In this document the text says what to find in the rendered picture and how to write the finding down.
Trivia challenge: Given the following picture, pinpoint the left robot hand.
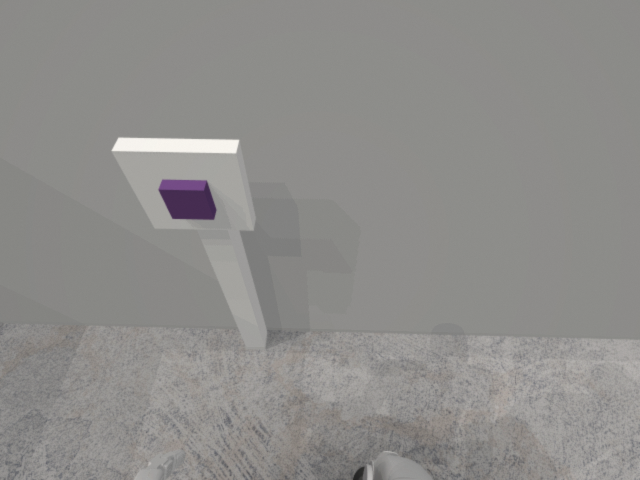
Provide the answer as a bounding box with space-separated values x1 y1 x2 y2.
134 450 186 480

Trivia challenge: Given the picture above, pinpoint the panel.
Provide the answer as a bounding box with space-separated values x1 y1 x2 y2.
112 138 267 350

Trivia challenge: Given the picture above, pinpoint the button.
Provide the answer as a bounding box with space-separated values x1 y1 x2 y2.
158 180 216 220

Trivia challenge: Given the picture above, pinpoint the robot right shin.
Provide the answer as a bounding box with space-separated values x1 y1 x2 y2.
373 451 398 461

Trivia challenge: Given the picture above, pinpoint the right robot thigh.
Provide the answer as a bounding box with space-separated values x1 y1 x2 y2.
363 455 433 480

